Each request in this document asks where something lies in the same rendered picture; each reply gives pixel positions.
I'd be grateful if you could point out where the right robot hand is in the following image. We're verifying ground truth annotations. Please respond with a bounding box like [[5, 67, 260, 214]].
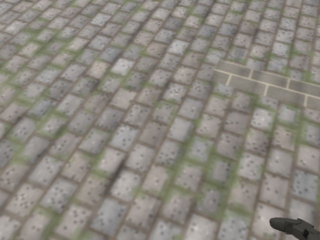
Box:
[[269, 217, 320, 240]]

